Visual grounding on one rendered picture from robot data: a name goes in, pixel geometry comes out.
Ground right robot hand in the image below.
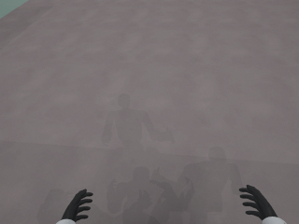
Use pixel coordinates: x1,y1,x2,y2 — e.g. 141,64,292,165
239,185,278,220

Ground left robot hand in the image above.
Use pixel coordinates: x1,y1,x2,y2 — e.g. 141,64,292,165
61,189,93,222

